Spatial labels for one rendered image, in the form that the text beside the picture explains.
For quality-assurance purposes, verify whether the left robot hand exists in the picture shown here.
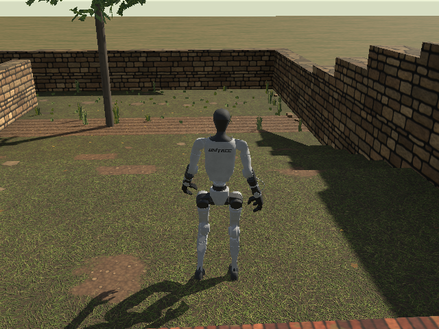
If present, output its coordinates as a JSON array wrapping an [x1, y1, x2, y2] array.
[[182, 183, 198, 195]]

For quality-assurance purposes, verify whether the robot right upper arm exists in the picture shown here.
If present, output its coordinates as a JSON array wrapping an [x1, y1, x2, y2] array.
[[235, 139, 253, 178]]

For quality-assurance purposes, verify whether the humanoid robot torso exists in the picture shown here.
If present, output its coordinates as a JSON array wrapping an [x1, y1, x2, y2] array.
[[204, 135, 237, 206]]

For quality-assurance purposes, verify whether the robot left foot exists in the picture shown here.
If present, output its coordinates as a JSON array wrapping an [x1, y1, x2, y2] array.
[[194, 267, 205, 280]]

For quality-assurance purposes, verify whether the robot left forearm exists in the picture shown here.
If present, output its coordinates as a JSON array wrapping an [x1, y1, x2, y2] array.
[[182, 164, 194, 186]]

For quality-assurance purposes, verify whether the robot right forearm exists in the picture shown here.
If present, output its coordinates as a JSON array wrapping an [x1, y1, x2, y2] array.
[[247, 168, 261, 198]]

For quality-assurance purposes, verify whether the robot left upper arm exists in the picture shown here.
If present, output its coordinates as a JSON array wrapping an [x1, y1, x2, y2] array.
[[187, 138, 206, 175]]

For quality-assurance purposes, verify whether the right robot hand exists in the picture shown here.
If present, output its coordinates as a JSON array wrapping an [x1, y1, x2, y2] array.
[[248, 195, 263, 212]]

